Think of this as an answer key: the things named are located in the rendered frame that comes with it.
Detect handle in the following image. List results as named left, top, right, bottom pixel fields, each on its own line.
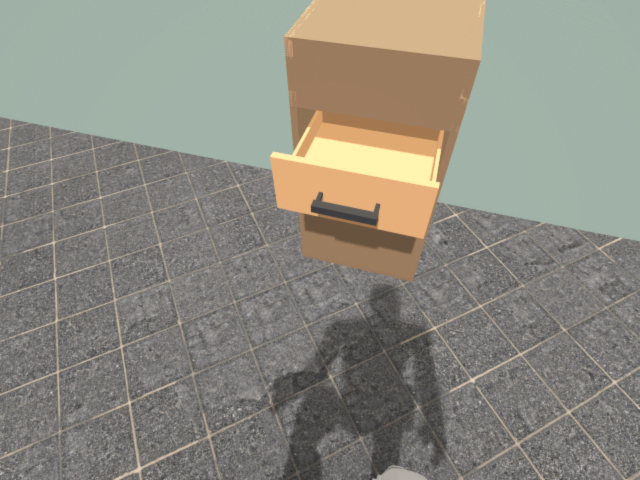
left=311, top=192, right=380, bottom=226

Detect drawer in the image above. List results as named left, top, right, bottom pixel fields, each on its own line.
left=270, top=110, right=444, bottom=239

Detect cabinet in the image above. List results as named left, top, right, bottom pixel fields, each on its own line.
left=284, top=0, right=486, bottom=282

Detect right robot shin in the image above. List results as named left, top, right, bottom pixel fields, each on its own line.
left=384, top=465, right=405, bottom=473

